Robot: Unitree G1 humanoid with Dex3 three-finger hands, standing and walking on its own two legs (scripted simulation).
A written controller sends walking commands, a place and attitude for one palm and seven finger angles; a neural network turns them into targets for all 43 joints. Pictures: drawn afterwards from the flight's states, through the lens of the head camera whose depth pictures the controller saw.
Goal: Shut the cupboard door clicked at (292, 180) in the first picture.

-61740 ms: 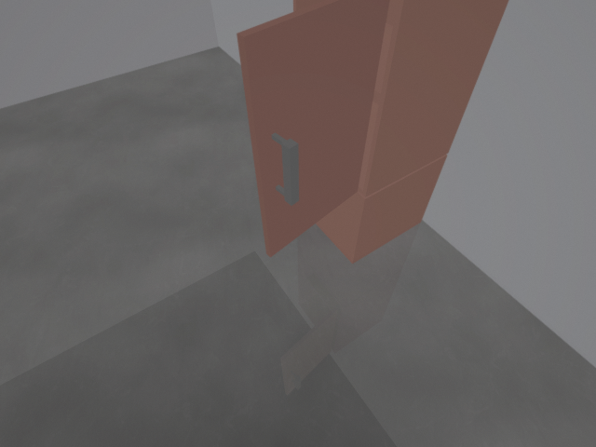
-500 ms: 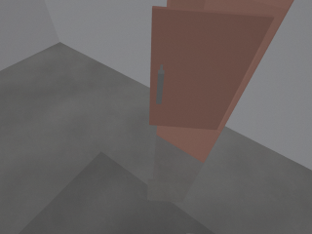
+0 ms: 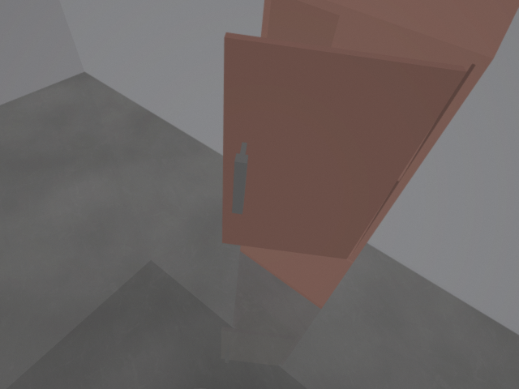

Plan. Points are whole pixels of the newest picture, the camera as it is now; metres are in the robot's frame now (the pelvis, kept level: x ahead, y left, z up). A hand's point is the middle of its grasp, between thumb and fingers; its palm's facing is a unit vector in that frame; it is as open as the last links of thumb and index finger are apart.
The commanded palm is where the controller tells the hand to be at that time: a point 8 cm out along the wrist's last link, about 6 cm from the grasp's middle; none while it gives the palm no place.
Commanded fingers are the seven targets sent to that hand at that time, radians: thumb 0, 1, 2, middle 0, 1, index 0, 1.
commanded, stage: come to a stop and stand still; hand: left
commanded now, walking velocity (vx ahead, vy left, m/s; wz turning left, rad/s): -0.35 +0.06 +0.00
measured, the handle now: (240, 179) +0.52 +0.07 -0.02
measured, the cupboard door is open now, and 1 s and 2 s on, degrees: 31 31 31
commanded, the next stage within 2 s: look again from close up in 1.20 s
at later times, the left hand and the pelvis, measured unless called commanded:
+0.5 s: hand out of the picture +0.10 +0.14 -0.15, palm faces +0.04 -0.96 -0.27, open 7.4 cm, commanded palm none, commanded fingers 0.00 0.90 0.90 -0.20 -0.30 -0.20 -0.30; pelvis +0.05 -0.05 +0.01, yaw +1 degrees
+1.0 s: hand out of the picture +0.03 +0.22 -0.15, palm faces +0.01 -0.96 -0.28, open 7.4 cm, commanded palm none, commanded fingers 0.00 0.90 0.90 -0.20 -0.30 -0.20 -0.30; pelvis +0.00 +0.02 +0.00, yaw -1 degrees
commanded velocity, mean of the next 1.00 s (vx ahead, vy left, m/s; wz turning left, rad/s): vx -0.09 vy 0.05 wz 0.00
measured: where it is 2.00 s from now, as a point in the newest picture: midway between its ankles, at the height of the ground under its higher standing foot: outside the picture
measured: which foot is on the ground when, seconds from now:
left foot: down 0.00-0.32, up 0.34-0.66, down 0.68-1.00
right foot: up 0.00-0.26, down 0.28-1.00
